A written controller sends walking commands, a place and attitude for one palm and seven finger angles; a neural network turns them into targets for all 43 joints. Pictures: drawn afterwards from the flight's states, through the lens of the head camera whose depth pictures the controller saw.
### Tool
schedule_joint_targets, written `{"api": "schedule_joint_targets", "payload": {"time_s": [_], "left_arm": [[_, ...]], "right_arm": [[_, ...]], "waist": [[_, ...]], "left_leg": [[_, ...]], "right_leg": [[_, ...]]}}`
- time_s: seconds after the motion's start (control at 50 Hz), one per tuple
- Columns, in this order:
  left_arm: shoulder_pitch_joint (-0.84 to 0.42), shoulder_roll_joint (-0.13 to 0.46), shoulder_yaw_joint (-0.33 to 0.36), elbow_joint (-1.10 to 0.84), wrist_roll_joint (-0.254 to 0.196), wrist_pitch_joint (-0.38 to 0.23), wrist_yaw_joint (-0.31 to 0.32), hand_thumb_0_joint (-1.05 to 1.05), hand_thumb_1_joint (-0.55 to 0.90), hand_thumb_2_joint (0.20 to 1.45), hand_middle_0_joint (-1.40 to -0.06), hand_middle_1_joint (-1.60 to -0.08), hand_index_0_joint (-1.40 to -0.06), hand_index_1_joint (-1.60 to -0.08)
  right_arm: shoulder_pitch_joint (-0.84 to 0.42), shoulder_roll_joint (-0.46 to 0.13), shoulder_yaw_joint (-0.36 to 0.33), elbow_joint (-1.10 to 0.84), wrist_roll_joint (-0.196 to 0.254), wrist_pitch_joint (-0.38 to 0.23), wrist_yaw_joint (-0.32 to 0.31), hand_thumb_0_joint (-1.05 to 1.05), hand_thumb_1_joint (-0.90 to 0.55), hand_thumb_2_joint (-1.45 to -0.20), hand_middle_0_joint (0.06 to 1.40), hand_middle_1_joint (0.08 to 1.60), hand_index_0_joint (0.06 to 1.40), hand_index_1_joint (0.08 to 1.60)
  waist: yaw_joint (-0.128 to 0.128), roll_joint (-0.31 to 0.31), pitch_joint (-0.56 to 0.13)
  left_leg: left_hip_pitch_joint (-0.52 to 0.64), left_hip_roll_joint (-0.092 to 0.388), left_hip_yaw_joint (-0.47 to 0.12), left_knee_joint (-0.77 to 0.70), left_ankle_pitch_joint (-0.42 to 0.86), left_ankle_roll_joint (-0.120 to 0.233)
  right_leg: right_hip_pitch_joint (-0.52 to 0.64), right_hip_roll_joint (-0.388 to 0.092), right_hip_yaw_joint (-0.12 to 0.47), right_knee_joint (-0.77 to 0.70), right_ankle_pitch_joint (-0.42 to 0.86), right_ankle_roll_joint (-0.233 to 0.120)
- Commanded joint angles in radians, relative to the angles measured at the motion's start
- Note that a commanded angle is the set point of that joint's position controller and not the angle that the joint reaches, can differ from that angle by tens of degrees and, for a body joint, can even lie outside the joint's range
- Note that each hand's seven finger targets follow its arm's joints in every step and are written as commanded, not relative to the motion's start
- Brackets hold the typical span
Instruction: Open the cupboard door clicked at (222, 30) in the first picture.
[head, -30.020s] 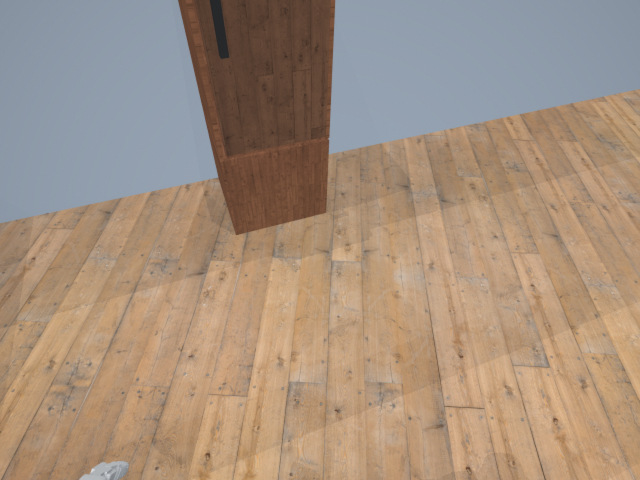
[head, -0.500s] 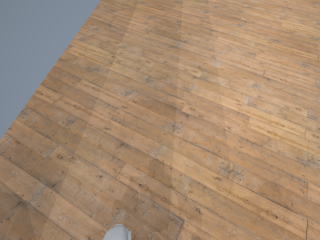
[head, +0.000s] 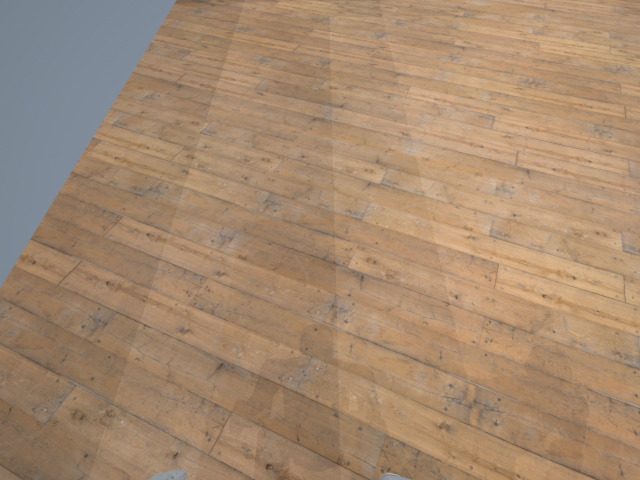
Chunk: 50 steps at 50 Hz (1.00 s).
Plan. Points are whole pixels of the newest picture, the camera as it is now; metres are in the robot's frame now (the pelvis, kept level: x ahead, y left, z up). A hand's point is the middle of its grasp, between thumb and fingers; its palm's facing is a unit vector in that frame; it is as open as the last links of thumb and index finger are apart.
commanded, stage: walk to a spot facing it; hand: left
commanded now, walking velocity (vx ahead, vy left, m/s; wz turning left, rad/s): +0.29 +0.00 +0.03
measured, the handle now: out of the picture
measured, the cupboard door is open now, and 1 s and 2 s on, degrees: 42 42 42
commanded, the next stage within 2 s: turn to face it in 0.06 s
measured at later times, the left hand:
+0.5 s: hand (214, 438) +0.21 +0.18 -0.18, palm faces +0.20 -0.97 -0.16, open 7.3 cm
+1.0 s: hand (233, 412) +0.24 +0.15 -0.15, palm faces +0.47 -0.84 -0.25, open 7.3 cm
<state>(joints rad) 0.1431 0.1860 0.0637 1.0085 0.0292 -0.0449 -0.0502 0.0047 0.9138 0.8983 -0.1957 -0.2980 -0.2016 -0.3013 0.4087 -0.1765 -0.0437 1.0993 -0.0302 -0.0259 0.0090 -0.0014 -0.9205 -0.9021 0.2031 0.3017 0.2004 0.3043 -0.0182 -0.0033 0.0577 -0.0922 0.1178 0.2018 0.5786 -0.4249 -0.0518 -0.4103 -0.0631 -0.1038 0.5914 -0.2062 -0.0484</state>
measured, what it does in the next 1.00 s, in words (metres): walks ahead, turning left: left foot, then right foot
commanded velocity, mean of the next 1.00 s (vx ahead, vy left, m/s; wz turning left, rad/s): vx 0.03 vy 0.00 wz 0.54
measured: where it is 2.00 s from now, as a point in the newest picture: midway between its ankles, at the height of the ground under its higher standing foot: (363, 432)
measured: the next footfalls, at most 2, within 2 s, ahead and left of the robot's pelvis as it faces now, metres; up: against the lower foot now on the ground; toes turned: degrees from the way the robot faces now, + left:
left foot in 0.38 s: +0.30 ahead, +0.11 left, +0.00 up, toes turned +13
right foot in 0.74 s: +0.32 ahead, -0.16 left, +0.00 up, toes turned +16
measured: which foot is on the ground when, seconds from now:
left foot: up 0.00-0.36, down 0.38-0.74, up 0.76-1.00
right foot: down 0.00-0.38, up 0.40-0.72, down 0.74-1.00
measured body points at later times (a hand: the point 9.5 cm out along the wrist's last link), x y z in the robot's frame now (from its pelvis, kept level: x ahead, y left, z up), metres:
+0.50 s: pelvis +0.20 +0.00 +0.00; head +0.23 +0.03 +0.45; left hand +0.20 +0.23 -0.17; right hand +0.31 -0.22 -0.14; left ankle +0.26 +0.10 -0.72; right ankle +0.12 -0.12 -0.65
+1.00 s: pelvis +0.27 -0.06 +0.01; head +0.32 -0.04 +0.46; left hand +0.21 +0.19 -0.13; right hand +0.49 -0.25 -0.13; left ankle +0.23 +0.07 -0.69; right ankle +0.29 -0.17 -0.72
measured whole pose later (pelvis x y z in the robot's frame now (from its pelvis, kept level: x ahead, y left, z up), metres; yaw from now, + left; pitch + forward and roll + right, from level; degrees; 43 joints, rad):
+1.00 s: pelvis +0.27 -0.06 +0.01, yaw +29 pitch +1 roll +3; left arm 0.21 0.21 0.04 0.91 0.03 0.00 0.01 0.00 0.91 0.90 -0.20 -0.30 -0.21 -0.30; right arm 0.12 -0.25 -0.08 0.91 -0.01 0.07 0.03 0.00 -0.91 -0.90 0.20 0.30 0.20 0.30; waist -0.01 -0.06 0.10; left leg -0.39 0.01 0.11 0.73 -0.40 -0.05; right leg -0.21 -0.15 -0.18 0.58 -0.37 0.01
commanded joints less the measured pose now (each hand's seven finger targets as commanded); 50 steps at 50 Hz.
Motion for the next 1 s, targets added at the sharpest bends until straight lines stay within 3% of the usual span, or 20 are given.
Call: {"api": "schedule_joint_targets", "payload": {"time_s": [0.0, 0.06, 0.1, 0.24, 0.3, 0.32, 0.34, 0.36, 0.38, 0.42, 0.48, 0.6, 0.66, 0.68, 0.7, 0.72, 0.76, 0.82, 0.92, 0.98], "left_arm": [[0.313, 0.225, 0.058, 0.053, -0.017, -0.012, 0.050, 0.000, 0.900, 0.900, -0.200, -0.300, -0.200, -0.300], [0.153, 0.099, 0.019, 0.013, -0.012, -0.019, 0.061, 0.000, 0.900, 0.900, -0.200, -0.300, -0.200, -0.300], [0.143, 0.080, 0.014, 0.019, -0.007, -0.032, 0.059, 0.000, 0.900, 0.900, -0.200, -0.300, -0.200, -0.300], [0.177, 0.096, -0.002, 0.067, -0.015, -0.039, 0.064, 0.000, 0.900, 0.900, -0.200, -0.300, -0.200, -0.300], [0.151, 0.117, 0.005, 0.055, -0.018, -0.025, 0.072, 0.000, 0.900, 0.900, -0.200, -0.300, -0.200, -0.300], [0.154, 0.122, 0.008, 0.044, -0.020, -0.018, 0.075, 0.000, 0.900, 0.900, -0.200, -0.300, -0.200, -0.300], [0.186, 0.106, 0.010, 0.022, -0.028, -0.008, 0.075, 0.000, 0.900, 0.900, -0.200, -0.300, -0.200, -0.300], [0.196, 0.074, -0.001, -0.007, -0.039, -0.001, 0.076, 0.000, 0.900, 0.900, -0.200, -0.300, -0.200, -0.300], [0.131, 0.089, 0.003, -0.045, -0.027, 0.011, 0.081, 0.000, 0.900, 0.900, -0.200, -0.300, -0.200, -0.300], [0.058, 0.075, 0.012, -0.062, -0.018, 0.025, 0.075, 0.000, 0.900, 0.900, -0.200, -0.300, -0.200, -0.300], [0.079, 0.061, 0.019, -0.063, -0.016, 0.048, 0.062, 0.000, 0.900, 0.900, -0.200, -0.300, -0.200, -0.300], [0.049, 0.066, 0.024, -0.122, -0.011, 0.064, 0.061, 0.000, 0.900, 0.900, -0.200, -0.300, -0.200, -0.300], [0.114, 0.092, 0.031, -0.127, -0.013, 0.054, 0.064, 0.000, 0.900, 0.900, -0.200, -0.300, -0.200, -0.300], [0.156, 0.129, 0.041, -0.126, -0.009, 0.046, 0.069, 0.000, 0.900, 0.900, -0.200, -0.300, -0.200, -0.300], [0.178, 0.220, 0.059, -0.133, 0.005, 0.037, 0.079, 0.000, 0.900, 0.900, -0.200, -0.300, -0.200, -0.300], [0.145, 0.279, 0.061, -0.153, 0.005, 0.040, 0.081, 0.000, 0.900, 0.900, -0.200, -0.300, -0.200, -0.300], [0.061, 0.212, 0.048, -0.175, -0.001, 0.034, 0.092, 0.000, 0.900, 0.900, -0.200, -0.300, -0.200, -0.300], [0.044, 0.180, 0.028, -0.173, 0.001, 0.030, 0.084, 0.000, 0.900, 0.900, -0.200, -0.300, -0.200, -0.300], [0.140, 0.244, 0.041, -0.140, 0.000, 0.027, 0.080, 0.000, 0.900, 0.900, -0.200, -0.300, -0.200, -0.300], [0.118, 0.255, 0.045, -0.144, -0.013, 0.028, 0.073, 0.000, 0.900, 0.900, -0.200, -0.300, -0.200, -0.300]], "right_arm": [[-0.155, -0.088, -0.022, -0.122, 0.018, -0.032, -0.005, 0.000, -0.900, -0.900, 0.200, 0.300, 0.200, 0.300], [-0.112, -0.050, -0.018, -0.073, 0.008, -0.012, -0.008, 0.000, -0.900, -0.900, 0.200, 0.300, 0.200, 0.300], [-0.070, -0.012, -0.011, -0.053, 0.005, 0.002, -0.003, 0.000, -0.900, -0.900, 0.200, 0.300, 0.200, 0.300], [-0.175, 0.001, 0.005, -0.084, 0.017, -0.002, 0.007, 0.000, -0.900, -0.900, 0.200, 0.300, 0.200, 0.300], [-0.142, -0.044, -0.002, -0.081, 0.011, 0.000, 0.004, 0.000, -0.900, -0.900, 0.200, 0.300, 0.200, 0.300], [-0.073, -0.083, -0.010, -0.068, 0.006, -0.001, 0.000, 0.000, -0.900, -0.900, 0.200, 0.300, 0.200, 0.300], [0.002, -0.163, -0.026, -0.067, -0.006, -0.003, -0.009, 0.000, -0.900, -0.900, 0.200, 0.300, 0.200, 0.300], [0.060, -0.239, -0.042, -0.068, -0.003, 0.003, -0.018, 0.000, -0.900, -0.900, 0.200, 0.300, 0.200, 0.300], [0.048, -0.259, -0.045, -0.073, 0.004, 0.010, -0.028, 0.000, -0.900, -0.900, 0.200, 0.300, 0.200, 0.300], [-0.064, -0.217, -0.043, -0.117, 0.005, 0.012, -0.039, 0.000, -0.900, -0.900, 0.200, 0.300, 0.200, 0.300], [-0.170, -0.191, -0.037, -0.161, 0.002, 0.008, -0.039, 0.000, -0.900, -0.900, 0.200, 0.300, 0.200, 0.300], [-0.214, -0.234, -0.067, -0.207, -0.005, 0.038, -0.023, 0.000, -0.900, -0.900, 0.200, 0.300, 0.200, 0.300], [-0.261, -0.235, -0.080, -0.235, 0.002, 0.053, -0.017, 0.000, -0.900, -0.900, 0.200, 0.300, 0.200, 0.300], [-0.280, -0.207, -0.078, -0.250, 0.008, 0.055, -0.012, 0.000, -0.900, -0.900, 0.200, 0.300, 0.200, 0.300], [-0.280, -0.137, -0.069, -0.272, 0.016, 0.056, -0.005, 0.000, -0.900, -0.900, 0.200, 0.300, 0.200, 0.300], [-0.312, -0.133, -0.067, -0.294, 0.013, 0.051, 0.002, 0.000, -0.900, -0.900, 0.200, 0.300, 0.200, 0.300], [-0.299, -0.134, -0.070, -0.277, 0.012, 0.064, 0.004, 0.000, -0.900, -0.900, 0.200, 0.300, 0.200, 0.300], [-0.299, -0.102, -0.047, -0.263, 0.015, 0.070, 0.018, 0.000, -0.900, -0.900, 0.200, 0.300, 0.200, 0.300], [-0.345, -0.092, -0.026, -0.282, 0.021, 0.059, 0.026, 0.000, -0.900, -0.900, 0.200, 0.300, 0.200, 0.300], [-0.254, -0.143, -0.037, -0.264, 0.014, 0.054, 0.020, 0.000, -0.900, -0.900, 0.200, 0.300, 0.200, 0.300]], "waist": [[0.138, -0.243, -0.080], [0.028, -0.125, -0.056], [-0.002, -0.093, -0.047], [0.019, -0.122, -0.028], [-0.022, -0.101, -0.036], [-0.053, -0.037, -0.092], [-0.071, 0.144, -0.177], [-0.082, 0.334, -0.232], [-0.083, 0.201, -0.214], [-0.045, 0.220, -0.140], [0.010, 0.137, -0.127], [0.003, 0.145, -0.126], [0.040, 0.133, -0.124], [0.065, 0.076, -0.132], [0.081, -0.180, -0.126], [0.091, -0.309, -0.092], [0.032, -0.228, -0.078], [0.017, -0.220, -0.057], [0.058, -0.202, -0.098], [-0.002, -0.170, -0.149]], "left_leg": [[-0.639, -0.003, -0.152, 0.669, -0.084, 0.043], [-0.478, 0.060, -0.175, 0.524, 0.062, 0.022], [-0.417, 0.040, -0.141, 0.410, 0.101, 0.012], [-0.384, -0.037, -0.085, 0.098, 0.220, 0.028], [-0.271, -0.071, -0.065, -0.015, 0.293, 0.049], [-0.135, -0.068, -0.089, -0.058, 0.482, 0.069], [0.048, 0.086, -0.298, -0.065, 0.801, 0.162], [0.160, 0.291, -0.564, -0.107, 1.112, 0.303], [0.083, 0.313, -0.601, -0.155, 0.949, 0.325], [-0.068, 0.263, -0.594, -0.225, 0.634, 0.284], [-0.182, 0.161, -0.451, -0.249, 0.495, 0.218], [-0.250, 0.100, -0.499, -0.271, 0.187, 0.200], [-0.340, 0.047, -0.494, -0.205, 0.152, 0.158], [-0.419, -0.011, -0.445, -0.127, 0.108, 0.115], [-0.592, -0.131, -0.311, 0.094, -0.023, 0.043], [-0.594, -0.166, -0.197, 0.372, -0.172, 0.012], [-0.568, -0.095, -0.230, 0.616, -0.109, 0.013], [-0.489, -0.079, -0.157, 0.468, -0.057, -0.011], [-0.373, -0.126, -0.063, 0.142, -0.007, 0.002], [-0.151, -0.141, -0.050, -0.081, 0.188, 0.029]], "right_leg": [[0.501, -0.356, 0.605, -0.399, -0.266, -0.190], [0.269, -0.267, 0.292, -0.401, -0.030, -0.129], [0.223, -0.233, 0.174, -0.402, 0.098, -0.118], [0.374, -0.210, 0.007, -0.286, 0.534, -0.070], [0.387, -0.209, -0.055, -0.124, 0.662, -0.021], [0.342, -0.191, -0.078, 0.021, 0.621, 0.013], [0.176, -0.107, -0.110, 0.233, 0.331, 0.073], [-0.004, 0.023, -0.075, 0.518, -0.416, 0.102], [-0.045, 0.027, 0.052, 0.631, -0.473, 0.091], [-0.135, -0.021, 0.118, 0.680, -0.349, 0.105], [-0.062, -0.019, 0.109, 0.540, -0.241, 0.117], [0.044, 0.035, 0.060, 0.237, -0.231, 0.115], [0.225, 0.064, 0.042, -0.019, -0.109, 0.107], [0.331, 0.005, 0.089, -0.166, -0.097, 0.091], [0.426, -0.229, 0.355, -0.325, -0.206, 0.008], [0.316, -0.445, 0.502, -0.393, -0.139, -0.095], [0.242, -0.379, 0.375, -0.299, 0.114, -0.111], [0.279, -0.270, 0.099, -0.192, 0.462, -0.055], [0.409, -0.277, 0.038, -0.088, 0.691, -0.031], [0.325, -0.260, -0.026, 0.071, 0.664, 0.027]]}}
